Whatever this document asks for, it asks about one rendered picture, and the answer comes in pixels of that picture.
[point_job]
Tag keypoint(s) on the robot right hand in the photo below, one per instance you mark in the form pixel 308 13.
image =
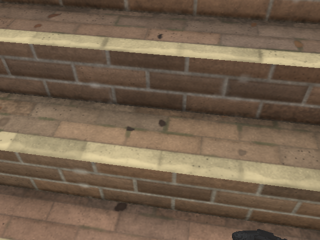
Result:
pixel 254 235

